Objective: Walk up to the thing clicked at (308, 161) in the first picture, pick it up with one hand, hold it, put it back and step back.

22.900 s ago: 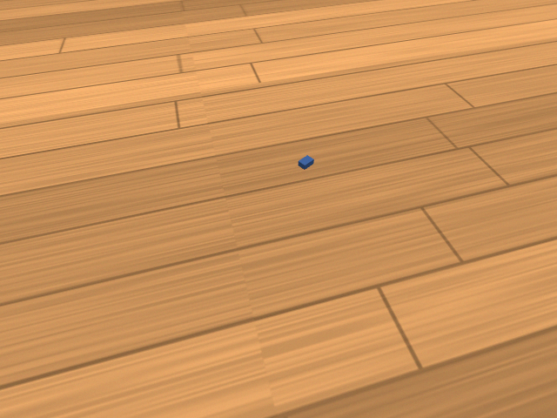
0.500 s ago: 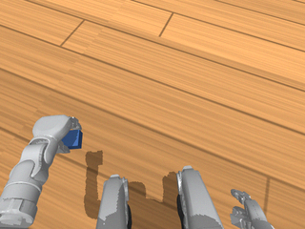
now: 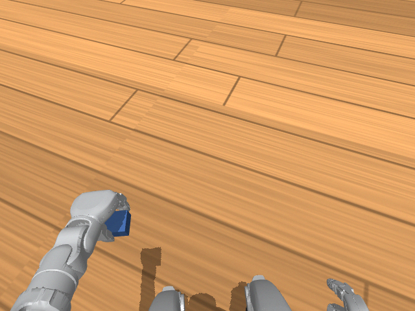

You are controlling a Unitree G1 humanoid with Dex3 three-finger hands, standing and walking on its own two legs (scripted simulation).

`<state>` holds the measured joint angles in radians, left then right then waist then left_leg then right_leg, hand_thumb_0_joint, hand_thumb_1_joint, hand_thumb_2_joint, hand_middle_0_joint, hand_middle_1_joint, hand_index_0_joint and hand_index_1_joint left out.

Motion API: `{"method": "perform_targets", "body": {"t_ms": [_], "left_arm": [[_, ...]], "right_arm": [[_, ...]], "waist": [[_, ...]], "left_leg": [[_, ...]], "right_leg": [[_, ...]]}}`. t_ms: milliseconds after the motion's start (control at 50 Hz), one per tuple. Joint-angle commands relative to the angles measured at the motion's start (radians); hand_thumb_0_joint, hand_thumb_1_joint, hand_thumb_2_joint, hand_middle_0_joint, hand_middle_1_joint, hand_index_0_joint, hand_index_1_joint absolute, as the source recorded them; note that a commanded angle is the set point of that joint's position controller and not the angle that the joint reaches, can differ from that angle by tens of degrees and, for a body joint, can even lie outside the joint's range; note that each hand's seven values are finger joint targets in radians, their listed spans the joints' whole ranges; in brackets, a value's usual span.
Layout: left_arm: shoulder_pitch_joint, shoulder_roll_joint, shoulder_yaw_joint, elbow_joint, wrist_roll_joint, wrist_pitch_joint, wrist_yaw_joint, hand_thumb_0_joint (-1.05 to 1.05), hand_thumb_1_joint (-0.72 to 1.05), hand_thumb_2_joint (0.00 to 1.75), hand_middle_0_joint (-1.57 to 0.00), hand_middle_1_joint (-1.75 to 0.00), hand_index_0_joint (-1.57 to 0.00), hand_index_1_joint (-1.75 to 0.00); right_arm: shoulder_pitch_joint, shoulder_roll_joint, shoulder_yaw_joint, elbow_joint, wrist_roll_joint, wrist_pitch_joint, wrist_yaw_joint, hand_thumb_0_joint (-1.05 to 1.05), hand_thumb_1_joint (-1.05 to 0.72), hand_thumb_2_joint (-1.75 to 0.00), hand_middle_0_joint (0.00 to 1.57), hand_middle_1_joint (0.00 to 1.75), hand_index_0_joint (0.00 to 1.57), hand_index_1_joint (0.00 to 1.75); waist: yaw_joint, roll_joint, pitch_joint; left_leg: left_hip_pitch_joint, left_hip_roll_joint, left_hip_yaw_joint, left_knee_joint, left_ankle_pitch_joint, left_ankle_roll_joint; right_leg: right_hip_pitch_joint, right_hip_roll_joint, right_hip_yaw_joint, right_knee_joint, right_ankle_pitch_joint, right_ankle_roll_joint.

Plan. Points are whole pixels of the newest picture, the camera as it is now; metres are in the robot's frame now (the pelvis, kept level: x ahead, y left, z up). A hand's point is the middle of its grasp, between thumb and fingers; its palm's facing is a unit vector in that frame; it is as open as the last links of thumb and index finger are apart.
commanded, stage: lift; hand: left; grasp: from above
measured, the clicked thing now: (112, 224) +0.34 +0.22 -0.10
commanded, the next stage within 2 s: hold in 0.22 s
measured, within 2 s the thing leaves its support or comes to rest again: neither
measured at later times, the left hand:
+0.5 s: hand (93, 203) +0.35 +0.23 +0.00, palm faces -0.47 -0.02 -0.89, open 7.8 cm
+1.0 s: hand (93, 195) +0.35 +0.22 +0.03, palm faces -0.45 -0.01 -0.89, open 7.8 cm
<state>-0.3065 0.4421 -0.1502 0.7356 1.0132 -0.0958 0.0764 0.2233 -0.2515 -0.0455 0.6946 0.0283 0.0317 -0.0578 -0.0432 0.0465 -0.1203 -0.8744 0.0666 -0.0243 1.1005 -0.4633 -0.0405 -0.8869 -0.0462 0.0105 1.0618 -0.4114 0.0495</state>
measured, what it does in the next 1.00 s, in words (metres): rises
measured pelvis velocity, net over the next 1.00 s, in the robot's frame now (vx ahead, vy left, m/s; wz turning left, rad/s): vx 0.04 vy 0.00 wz -0.02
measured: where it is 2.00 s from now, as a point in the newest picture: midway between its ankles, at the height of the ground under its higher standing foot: outside the picture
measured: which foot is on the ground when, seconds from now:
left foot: down 0.00-1.00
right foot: down 0.00-1.00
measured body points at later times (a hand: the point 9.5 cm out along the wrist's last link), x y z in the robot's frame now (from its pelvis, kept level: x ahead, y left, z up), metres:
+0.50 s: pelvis +0.03 +0.01 +0.05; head +0.07 +0.00 +0.50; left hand +0.37 +0.23 +0.05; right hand +0.15 -0.25 -0.07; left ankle +0.04 +0.14 -0.66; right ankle +0.06 -0.15 -0.66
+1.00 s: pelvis +0.04 +0.00 +0.06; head +0.06 -0.02 +0.51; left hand +0.37 +0.22 +0.08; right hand +0.17 -0.26 -0.06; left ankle +0.04 +0.14 -0.66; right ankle +0.06 -0.15 -0.66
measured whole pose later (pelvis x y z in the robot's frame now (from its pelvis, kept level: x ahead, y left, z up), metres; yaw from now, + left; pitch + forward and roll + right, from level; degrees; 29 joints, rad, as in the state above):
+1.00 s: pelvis +0.04 +0.00 +0.06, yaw -1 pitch +6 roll +0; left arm -0.26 0.43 -0.18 0.65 1.01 -0.08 -0.05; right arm 0.21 -0.25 -0.05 0.66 0.05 0.10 -0.06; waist -0.01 0.04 -0.07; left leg -0.42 0.06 0.03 0.68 -0.35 -0.03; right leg -0.47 -0.06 0.04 0.68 -0.31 0.05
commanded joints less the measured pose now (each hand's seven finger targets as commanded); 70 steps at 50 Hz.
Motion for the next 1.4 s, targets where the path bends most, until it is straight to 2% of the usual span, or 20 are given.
{"method": "perform_targets", "body": {"t_ms": [0, 100, 160, 220, 320, 400, 460, 480, 620, 660, 700, 940, 1000, 1080, 1140, 1220, 1240, 1280, 1340, 1380], "left_arm": [[-0.304, 0.229, 0.092, -0.138, -0.001, 0.013, 0.061, 0.00, 0.78, 0.39, -1.18, -0.24, -1.17, -0.24], [-0.268, 0.192, 0.061, -0.119, -0.007, 0.032, 0.033, 0.00, 0.75, 0.38, -1.14, -0.24, -1.14, -0.24], [-0.287, 0.195, 0.052, -0.144, -0.012, 0.028, 0.008, 0.00, 0.76, 0.39, -1.15, -0.26, -1.15, -0.26], [-0.309, 0.206, 0.067, -0.156, -0.022, 0.023, 0.001, 0.00, 0.80, 0.41, -1.18, -0.27, -1.18, -0.27], [-0.299, 0.210, 0.070, -0.182, -0.011, 0.010, -0.009, 0.00, 0.75, 0.35, -1.12, -0.27, -1.14, -0.25], [-0.294, 0.195, 0.054, -0.187, -0.004, 0.006, -0.024, 0.00, 0.78, 0.33, -1.14, -0.24, -1.16, -0.23], [-0.286, 0.211, 0.068, -0.205, -0.009, 0.007, -0.035, 0.00, 0.80, 0.37, -1.15, -0.26, -1.17, -0.25], [-0.281, 0.194, 0.056, -0.198, -0.012, 0.007, -0.042, 0.00, 0.79, 0.36, -1.14, -0.26, -1.16, -0.24], [-0.270, 0.195, 0.053, -0.230, -0.011, 0.004, -0.070, 0.00, 0.79, 0.36, -1.15, -0.23, -1.17, -0.22], [-0.261, 0.214, 0.075, -0.229, -0.011, -0.001, -0.073, 0.00, 0.80, 0.35, -1.16, -0.22, -1.17, -0.21], [-0.264, 0.208, 0.073, -0.232, -0.009, -0.003, -0.075, 0.00, 0.81, 0.38, -1.17, -0.23, -1.18, -0.22], [-0.267, 0.199, 0.060, -0.280, -0.009, 0.012, -0.086, 0.00, 0.82, 0.37, -1.17, -0.24, -1.18, -0.23], [-0.248, 0.203, 0.073, -0.266, -0.020, 0.014, -0.090, 0.00, 0.80, 0.35, -1.16, -0.22, -1.17, -0.21], [-0.258, 0.191, 0.050, -0.281, -0.013, 0.018, -0.098, 0.00, 0.79, 0.32, -1.14, -0.24, -1.16, -0.22], [-0.257, 0.200, 0.064, -0.293, -0.026, 0.018, -0.102, 0.00, 0.80, 0.35, -1.14, -0.25, -1.16, -0.23], [-0.261, 0.193, 0.048, -0.306, -0.022, 0.016, -0.110, 0.00, 0.80, 0.35, -1.15, -0.23, -1.17, -0.22], [-0.272, 0.212, 0.069, -0.317, -0.028, 0.015, -0.107, 0.00, 0.81, 0.34, -1.15, -0.25, -1.17, -0.23], [-0.270, 0.189, 0.048, -0.309, -0.031, 0.014, -0.111, 0.00, 0.80, 0.34, -1.15, -0.26, -1.17, -0.24], [-0.263, 0.214, 0.076, -0.300, -0.030, 0.018, -0.105, 0.00, 0.79, 0.31, -1.13, -0.26, -1.16, -0.24], [-0.254, 0.201, 0.063, -0.302, -0.040, 0.015, -0.109, 0.00, 0.81, 0.31, -1.14, -0.27, -1.17, -0.24]], "right_arm": [[-0.005, -0.133, -0.048, -0.105, 0.007, -0.032, -0.006, 0.00, -0.91, -0.90, 0.20, 0.30, 0.20, 0.30], [0.002, -0.131, -0.054, -0.107, 0.010, -0.023, -0.003, 0.00, -0.91, -0.90, 0.20, 0.30, 0.20, 0.30], [-0.009, -0.130, -0.050, -0.121, 0.014, -0.017, -0.005, 0.00, -0.91, -0.90, 0.20, 0.30, 0.20, 0.30], [-0.016, -0.130, -0.046, -0.127, 0.013, -0.015, -0.007, 0.00, -0.91, -0.90, 0.20, 0.30, 0.20, 0.30], [-0.017, -0.128, -0.049, -0.124, 0.014, -0.014, -0.011, 0.00, -0.91, -0.90, 0.20, 0.30, 0.20, 0.30], [-0.016, -0.127, -0.049, -0.125, 0.015, -0.009, -0.012, 0.00, -0.91, -0.90, 0.20, 0.30, 0.20, 0.30], [-0.020, -0.131, -0.051, -0.130, 0.018, -0.005, -0.012, 0.00, -0.90, -0.90, 0.20, 0.30, 0.20, 0.30], [-0.014, -0.127, -0.051, -0.125, 0.016, -0.004, -0.011, 0.00, -0.90, -0.90, 0.20, 0.30, 0.20, 0.30], [-0.028, -0.127, -0.052, -0.136, 0.018, 0.010, -0.012, 0.00, -0.90, -0.90, 0.20, 0.30, 0.20, 0.30], [-0.027, -0.131, -0.053, -0.137, 0.018, 0.012, -0.013, 0.00, -0.90, -0.90, 0.20, 0.30, 0.20, 0.30], [-0.038, -0.128, -0.053, -0.148, 0.017, 0.016, -0.012, 0.00, -0.90, -0.90, 0.20, 0.30, 0.20, 0.30], [-0.063, -0.128, -0.050, -0.162, 0.021, 0.038, -0.013, 0.00, -0.90, -0.90, 0.20, 0.30, 0.20, 0.30], [-0.069, -0.131, -0.048, -0.167, 0.022, 0.041, -0.014, 0.00, -0.90, -0.90, 0.20, 0.30, 0.20, 0.30], [-0.084, -0.128, -0.042, -0.173, 0.023, 0.044, -0.017, 0.00, -0.90, -0.90, 0.20, 0.30, 0.20, 0.30], [-0.095, -0.128, -0.039, -0.182, 0.026, 0.045, -0.017, 0.00, -0.90, -0.90, 0.20, 0.30, 0.20, 0.30], [-0.115, -0.126, -0.034, -0.188, 0.027, 0.045, -0.022, 0.00, -0.90, -0.90, 0.20, 0.30, 0.20, 0.30], [-0.112, -0.128, -0.034, -0.186, 0.026, 0.044, -0.023, 0.00, -0.90, -0.90, 0.20, 0.30, 0.20, 0.30], [-0.119, -0.122, -0.028, -0.189, 0.026, 0.042, -0.023, 0.00, -0.91, -0.90, 0.20, 0.30, 0.20, 0.30], [-0.129, -0.124, -0.026, -0.187, 0.026, 0.041, -0.027, 0.00, -0.90, -0.90, 0.20, 0.30, 0.20, 0.30], [-0.139, -0.123, -0.023, -0.192, 0.028, 0.038, -0.027, 0.00, -0.90, -0.90, 0.20, 0.30, 0.20, 0.30]], "waist": [[0.004, -0.028, -0.270], [0.012, -0.021, -0.277], [0.010, -0.022, -0.244], [0.011, -0.020, -0.233], [0.019, 0.007, -0.247], [0.013, -0.009, -0.230], [0.028, -0.018, -0.235], [0.018, -0.017, -0.236], [0.032, -0.014, -0.230], [0.033, -0.025, -0.227], [0.035, -0.021, -0.238], [0.045, -0.038, -0.226], [0.042, -0.032, -0.196], [0.040, -0.047, -0.184], [0.048, -0.045, -0.178], [0.047, -0.047, -0.163], [0.051, -0.043, -0.173], [0.046, -0.048, -0.154], [0.056, -0.042, -0.135], [0.056, -0.045, -0.113]], "left_leg": [[0.229, -0.079, 0.050, -0.236, 0.104, 0.047], [0.311, -0.075, 0.042, -0.297, 0.193, 0.040], [0.333, -0.076, 0.047, -0.335, 0.184, 0.044], [0.363, -0.073, 0.049, -0.367, 0.176, 0.044], [0.440, -0.066, 0.043, -0.399, 0.262, 0.033], [0.458, -0.068, 0.051, -0.417, 0.296, 0.036], [0.486, -0.070, 0.058, -0.431, 0.334, 0.037], [0.485, -0.071, 0.058, -0.430, 0.349, 0.037], [0.533, -0.070, 0.064, -0.454, 0.432, 0.035], [0.530, -0.070, 0.063, -0.457, 0.435, 0.037], [0.550, -0.075, 0.072, -0.458, 0.451, 0.040], [0.582, -0.080, 0.077, -0.491, 0.450, 0.047], [0.581, -0.078, 0.079, -0.510, 0.413, 0.045], [0.585, -0.080, 0.080, -0.520, 0.394, 0.050], [0.594, -0.082, 0.086, -0.537, 0.361, 0.050], [0.607, -0.081, 0.085, -0.552, 0.349, 0.051], [0.605, -0.082, 0.086, -0.553, 0.340, 0.050], [0.607, -0.083, 0.088, -0.565, 0.315, 0.052], [0.599, -0.081, 0.087, -0.579, 0.287, 0.049], [0.597, -0.078, 0.083, -0.596, 0.258, 0.048]], "right_leg": [[0.260, 0.055, -0.004, -0.263, 0.066, -0.043], [0.327, 0.061, -0.015, -0.290, 0.156, -0.045], [0.348, 0.061, -0.012, -0.328, 0.147, -0.046], [0.367, 0.062, -0.014, -0.356, 0.137, -0.047], [0.394, 0.069, -0.024, -0.367, 0.200, -0.051], [0.422, 0.069, -0.022, -0.389, 0.233, -0.050], [0.456, 0.069, -0.020, -0.404, 0.267, -0.050], [0.462, 0.069, -0.019, -0.403, 0.282, -0.049], [0.497, 0.072, -0.028, -0.413, 0.349, -0.051], [0.507, 0.071, -0.029, -0.418, 0.352, -0.049], [0.519, 0.067, -0.024, -0.424, 0.378, -0.048], [0.548, 0.062, -0.019, -0.460, 0.384, -0.038], [0.551, 0.064, -0.022, -0.474, 0.339, -0.041], [0.545, 0.062, -0.019, -0.489, 0.325, -0.038], [0.553, 0.061, -0.014, -0.505, 0.288, -0.040], [0.552, 0.060, -0.016, -0.520, 0.274, -0.040], [0.562, 0.060, -0.014, -0.524, 0.262, -0.039], [0.560, 0.058, -0.012, -0.535, 0.240, -0.039], [0.562, 0.060, -0.014, -0.550, 0.204, -0.041], [0.557, 0.063, -0.015, -0.557, 0.178, -0.043]]}}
